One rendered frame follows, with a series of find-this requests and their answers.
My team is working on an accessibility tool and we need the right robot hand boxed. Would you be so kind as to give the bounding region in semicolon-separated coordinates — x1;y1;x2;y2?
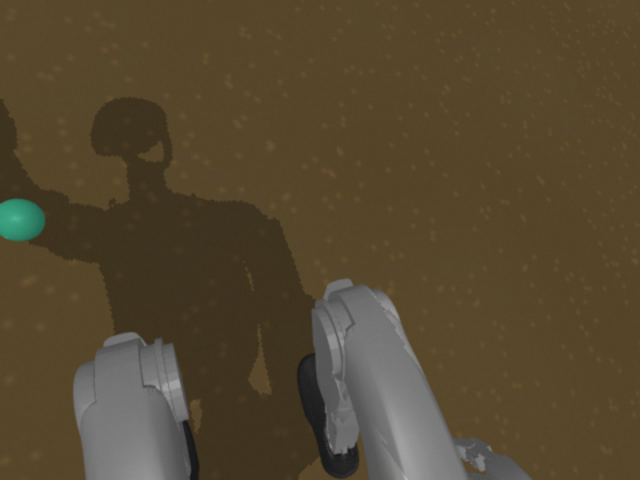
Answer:
453;437;533;480

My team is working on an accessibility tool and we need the left robot foot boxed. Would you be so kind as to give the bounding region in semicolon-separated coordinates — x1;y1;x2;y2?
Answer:
182;420;199;480

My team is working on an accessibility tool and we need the ball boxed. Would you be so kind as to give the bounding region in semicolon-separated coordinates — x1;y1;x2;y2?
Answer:
0;199;45;241

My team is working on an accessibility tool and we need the right robot foot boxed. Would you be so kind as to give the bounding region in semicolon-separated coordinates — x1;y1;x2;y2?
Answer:
297;353;359;479

